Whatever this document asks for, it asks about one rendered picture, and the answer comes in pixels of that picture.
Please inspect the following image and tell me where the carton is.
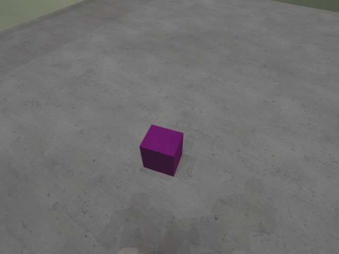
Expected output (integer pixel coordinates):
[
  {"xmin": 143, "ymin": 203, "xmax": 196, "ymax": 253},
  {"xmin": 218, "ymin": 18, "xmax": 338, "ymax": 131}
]
[{"xmin": 139, "ymin": 125, "xmax": 183, "ymax": 176}]

